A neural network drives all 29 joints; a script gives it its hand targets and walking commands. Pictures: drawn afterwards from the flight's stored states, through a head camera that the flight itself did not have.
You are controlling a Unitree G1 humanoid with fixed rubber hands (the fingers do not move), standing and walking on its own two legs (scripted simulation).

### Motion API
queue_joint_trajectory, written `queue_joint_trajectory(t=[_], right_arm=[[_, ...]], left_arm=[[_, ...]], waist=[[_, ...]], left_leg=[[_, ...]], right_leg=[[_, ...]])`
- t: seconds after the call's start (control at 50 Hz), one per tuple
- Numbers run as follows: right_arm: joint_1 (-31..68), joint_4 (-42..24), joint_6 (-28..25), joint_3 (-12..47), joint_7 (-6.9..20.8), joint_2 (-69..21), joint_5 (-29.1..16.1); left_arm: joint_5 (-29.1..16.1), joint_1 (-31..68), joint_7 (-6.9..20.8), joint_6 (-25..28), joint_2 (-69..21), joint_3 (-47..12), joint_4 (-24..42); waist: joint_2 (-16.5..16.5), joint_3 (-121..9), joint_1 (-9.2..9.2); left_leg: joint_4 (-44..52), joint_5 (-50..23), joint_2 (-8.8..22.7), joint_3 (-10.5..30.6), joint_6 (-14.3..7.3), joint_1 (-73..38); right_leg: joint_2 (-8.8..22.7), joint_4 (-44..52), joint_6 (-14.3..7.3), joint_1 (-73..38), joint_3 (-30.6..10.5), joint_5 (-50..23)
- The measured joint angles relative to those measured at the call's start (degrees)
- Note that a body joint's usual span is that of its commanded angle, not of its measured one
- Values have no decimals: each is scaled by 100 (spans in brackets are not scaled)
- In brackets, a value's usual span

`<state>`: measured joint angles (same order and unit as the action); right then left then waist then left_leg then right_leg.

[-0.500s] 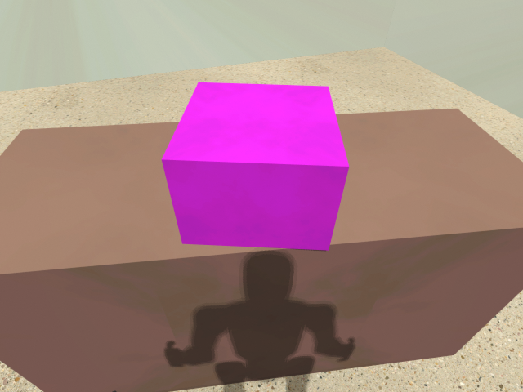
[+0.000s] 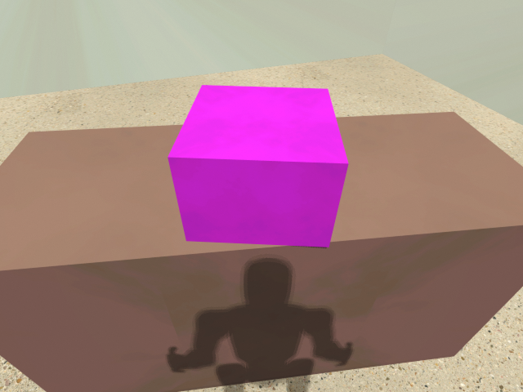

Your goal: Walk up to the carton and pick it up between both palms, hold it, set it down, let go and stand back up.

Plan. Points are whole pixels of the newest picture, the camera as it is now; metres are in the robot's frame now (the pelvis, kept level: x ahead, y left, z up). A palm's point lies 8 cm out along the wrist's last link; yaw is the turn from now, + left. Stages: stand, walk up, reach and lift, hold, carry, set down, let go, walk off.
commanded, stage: stand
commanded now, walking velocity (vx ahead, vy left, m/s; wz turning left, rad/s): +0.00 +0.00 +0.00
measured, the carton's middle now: (261, 160) +0.58 +0.00 +0.08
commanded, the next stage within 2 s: none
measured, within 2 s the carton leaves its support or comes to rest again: neither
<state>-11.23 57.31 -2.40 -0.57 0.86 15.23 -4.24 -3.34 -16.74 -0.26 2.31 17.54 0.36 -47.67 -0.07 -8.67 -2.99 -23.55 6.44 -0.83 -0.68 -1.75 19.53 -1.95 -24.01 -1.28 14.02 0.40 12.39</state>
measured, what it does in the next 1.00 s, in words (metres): stands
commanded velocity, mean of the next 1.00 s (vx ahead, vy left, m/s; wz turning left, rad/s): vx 0.00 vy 0.00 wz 0.00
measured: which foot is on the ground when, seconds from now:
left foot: down 0.00-1.00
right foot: down 0.00-1.00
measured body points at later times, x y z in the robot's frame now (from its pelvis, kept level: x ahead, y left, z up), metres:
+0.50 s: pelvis -0.01 +0.00 +0.00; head -0.05 +0.01 +0.45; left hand +0.09 +0.28 -0.12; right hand +0.06 -0.27 -0.13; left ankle +0.06 +0.10 -0.74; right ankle +0.00 -0.11 -0.74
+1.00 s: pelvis -0.01 +0.00 +0.00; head -0.04 +0.01 +0.45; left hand +0.08 +0.28 -0.12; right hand +0.06 -0.27 -0.13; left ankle +0.06 +0.10 -0.74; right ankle +0.00 -0.11 -0.74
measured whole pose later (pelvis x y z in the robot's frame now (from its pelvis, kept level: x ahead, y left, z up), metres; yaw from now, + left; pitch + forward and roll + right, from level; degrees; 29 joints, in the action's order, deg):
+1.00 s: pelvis -0.01 +0.00 +0.00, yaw +0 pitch +1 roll -1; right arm -11.2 59.2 -2.0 -0.6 0.9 15.3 -4.2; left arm -3.3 -16.7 -0.3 2.3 17.5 0.4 -49.7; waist -0.7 -5.5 -3.0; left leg -23.5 5.5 -0.8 -0.7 -2.1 19.5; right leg -1.9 -24.0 -1.0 14.0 0.4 11.4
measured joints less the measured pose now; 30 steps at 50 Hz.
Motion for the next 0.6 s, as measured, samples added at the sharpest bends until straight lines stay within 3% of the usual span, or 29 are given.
queue_joint_trajectory(t=[0.6], right_arm=[[0,177,41,0,0,2,0]], left_arm=[[0,0,0,1,0,0,-197]], waist=[[-42,135,0]], left_leg=[[0,-99,0,0,-27,-2]], right_leg=[[1,0,25,-1,0,-106]])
